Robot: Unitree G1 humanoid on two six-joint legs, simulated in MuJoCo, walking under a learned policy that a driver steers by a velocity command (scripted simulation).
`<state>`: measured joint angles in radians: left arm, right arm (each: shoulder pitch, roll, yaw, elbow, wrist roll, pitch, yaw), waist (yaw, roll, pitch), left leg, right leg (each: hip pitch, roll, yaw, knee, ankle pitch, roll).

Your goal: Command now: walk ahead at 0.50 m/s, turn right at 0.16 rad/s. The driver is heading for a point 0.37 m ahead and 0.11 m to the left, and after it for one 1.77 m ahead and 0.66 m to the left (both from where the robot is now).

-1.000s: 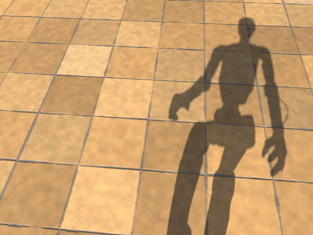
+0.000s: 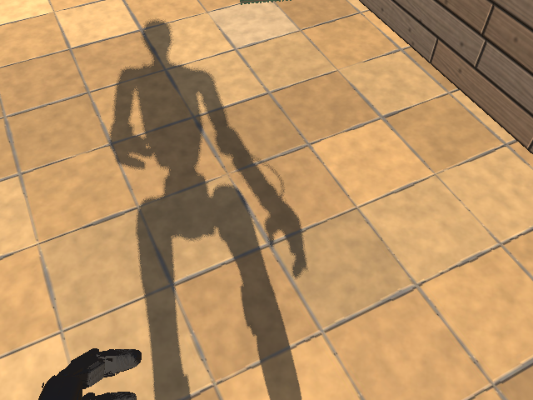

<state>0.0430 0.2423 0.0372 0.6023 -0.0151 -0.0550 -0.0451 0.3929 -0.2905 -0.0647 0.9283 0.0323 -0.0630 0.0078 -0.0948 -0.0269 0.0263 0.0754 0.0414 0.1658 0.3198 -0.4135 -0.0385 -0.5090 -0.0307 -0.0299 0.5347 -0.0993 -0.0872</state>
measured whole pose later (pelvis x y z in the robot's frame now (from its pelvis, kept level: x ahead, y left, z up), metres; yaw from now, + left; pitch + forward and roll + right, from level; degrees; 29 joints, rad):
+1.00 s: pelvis +0.49 +0.07 +0.01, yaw +30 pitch +3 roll +0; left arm 0.07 0.28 0.05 0.70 0.01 -0.06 0.01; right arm 0.23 -0.31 -0.09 0.70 0.02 0.03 -0.03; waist -0.05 -0.02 0.02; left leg -0.25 -0.14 -0.19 0.54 -0.32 0.06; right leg -0.50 0.02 0.10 0.55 -0.11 0.06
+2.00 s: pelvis +0.70 +0.17 +0.02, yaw +37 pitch +2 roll +0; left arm 0.37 0.25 0.03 0.84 0.00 -0.08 -0.02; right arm 0.20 -0.29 -0.06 0.71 0.01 -0.07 0.01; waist 0.05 0.04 -0.01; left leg -0.65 0.10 -0.03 0.89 -0.11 -0.01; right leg -0.07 0.05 -0.03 0.26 -0.22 -0.06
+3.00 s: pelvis +1.17 +0.47 +0.02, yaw +18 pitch +2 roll +0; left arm 0.29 0.28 0.07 0.71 -0.01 -0.05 -0.02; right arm 0.15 -0.31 -0.05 0.73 -0.01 -0.11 0.00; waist 0.03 0.02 0.05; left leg -0.58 0.09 -0.07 1.06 -0.31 -0.03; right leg -0.25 0.11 0.05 0.39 -0.16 -0.11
